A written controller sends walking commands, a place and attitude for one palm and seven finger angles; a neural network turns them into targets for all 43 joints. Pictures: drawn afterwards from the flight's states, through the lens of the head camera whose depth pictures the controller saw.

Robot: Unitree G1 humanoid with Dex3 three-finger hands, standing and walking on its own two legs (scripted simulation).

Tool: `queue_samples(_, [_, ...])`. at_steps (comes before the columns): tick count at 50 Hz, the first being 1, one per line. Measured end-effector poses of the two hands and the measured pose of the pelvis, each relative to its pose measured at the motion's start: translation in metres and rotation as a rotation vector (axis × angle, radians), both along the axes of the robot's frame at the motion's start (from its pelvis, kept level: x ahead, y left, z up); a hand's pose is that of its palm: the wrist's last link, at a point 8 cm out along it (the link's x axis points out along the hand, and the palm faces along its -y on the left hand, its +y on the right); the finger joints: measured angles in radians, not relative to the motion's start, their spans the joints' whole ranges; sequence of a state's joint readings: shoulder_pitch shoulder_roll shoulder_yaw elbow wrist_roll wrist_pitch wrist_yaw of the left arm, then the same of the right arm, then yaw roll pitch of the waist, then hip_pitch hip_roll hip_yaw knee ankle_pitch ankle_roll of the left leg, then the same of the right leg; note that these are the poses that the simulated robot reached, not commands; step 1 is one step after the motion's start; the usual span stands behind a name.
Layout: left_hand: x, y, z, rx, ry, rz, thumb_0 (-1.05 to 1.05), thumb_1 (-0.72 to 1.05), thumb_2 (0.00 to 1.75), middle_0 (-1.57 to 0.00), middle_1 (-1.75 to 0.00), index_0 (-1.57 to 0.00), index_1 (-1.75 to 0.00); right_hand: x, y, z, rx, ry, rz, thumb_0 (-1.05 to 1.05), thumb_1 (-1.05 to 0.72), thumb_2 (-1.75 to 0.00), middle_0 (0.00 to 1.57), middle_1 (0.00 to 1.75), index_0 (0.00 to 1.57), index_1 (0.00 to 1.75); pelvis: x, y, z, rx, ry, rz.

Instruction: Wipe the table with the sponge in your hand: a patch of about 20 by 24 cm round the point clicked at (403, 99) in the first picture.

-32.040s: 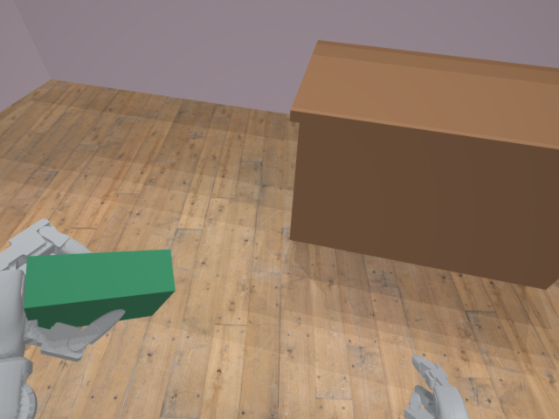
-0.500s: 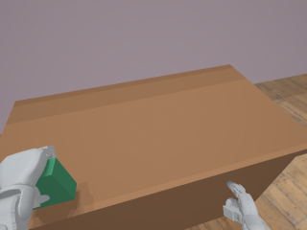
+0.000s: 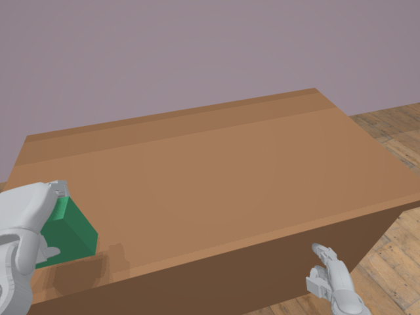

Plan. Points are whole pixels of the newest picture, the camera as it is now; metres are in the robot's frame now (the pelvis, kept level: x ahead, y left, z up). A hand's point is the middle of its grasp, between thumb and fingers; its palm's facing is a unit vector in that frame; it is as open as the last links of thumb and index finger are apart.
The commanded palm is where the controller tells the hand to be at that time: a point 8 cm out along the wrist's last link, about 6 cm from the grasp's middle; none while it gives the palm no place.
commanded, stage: lift the sponge slowly off the table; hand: left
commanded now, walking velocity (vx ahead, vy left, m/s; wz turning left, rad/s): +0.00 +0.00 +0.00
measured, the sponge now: (55, 240) +0.19 +0.34 +0.05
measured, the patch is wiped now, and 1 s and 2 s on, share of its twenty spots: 0.95 0.95 0.95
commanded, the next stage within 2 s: bring the sponge back beside the body in 0.72 s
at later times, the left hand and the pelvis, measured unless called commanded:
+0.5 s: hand (37, 207) +0.20 +0.33 +0.14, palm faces +0.09 -0.06 -0.99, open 9.3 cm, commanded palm +0.17 +0.33 +0.21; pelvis +0.00 +0.01 +0.00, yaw +0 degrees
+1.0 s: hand (39, 210) +0.20 +0.33 +0.14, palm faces +0.06 -0.07 -1.00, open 9.3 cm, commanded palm +0.17 +0.32 +0.21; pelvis -0.01 +0.00 +0.00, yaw +0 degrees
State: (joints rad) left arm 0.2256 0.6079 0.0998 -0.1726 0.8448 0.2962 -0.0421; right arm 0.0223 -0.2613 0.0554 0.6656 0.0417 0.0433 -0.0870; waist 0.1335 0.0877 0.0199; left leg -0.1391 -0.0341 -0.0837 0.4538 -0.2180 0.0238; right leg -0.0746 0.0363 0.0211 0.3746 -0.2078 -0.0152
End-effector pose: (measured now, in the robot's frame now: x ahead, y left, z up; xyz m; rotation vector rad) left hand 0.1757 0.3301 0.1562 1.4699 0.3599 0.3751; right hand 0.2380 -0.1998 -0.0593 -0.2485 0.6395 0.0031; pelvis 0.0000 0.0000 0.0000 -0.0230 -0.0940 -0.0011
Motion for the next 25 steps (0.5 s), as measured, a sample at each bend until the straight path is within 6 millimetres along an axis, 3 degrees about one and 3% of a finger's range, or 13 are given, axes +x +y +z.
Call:
queue_samples(14, [0.005, 0.003, 0.020, 0.008, -0.017, -0.031, -0.01, -0.48, 1.05, -0.80, -1.39, -0.85, -1.45, -0.006, -0.006, -0.004, -0.003, 0.011, -0.013, 0.01, -0.90, -0.90, 0.20, 0.30, 0.20, 0.30, 0.001, 0.003, 0.000, 0.000, 0.010, -0.003])
queue_samples(25, [0.003, -0.001, 0.034, 0.010, -0.070, -0.027, -0.01, -0.48, 1.05, -0.81, -1.39, -0.85, -1.45, 0.002, 0.009, -0.003, 0.015, 0.000, 0.011, 0.01, -0.90, -0.90, 0.20, 0.30, 0.20, 0.30, 0.001, 0.008, 0.000, 0.002, 0.009, 0.000])
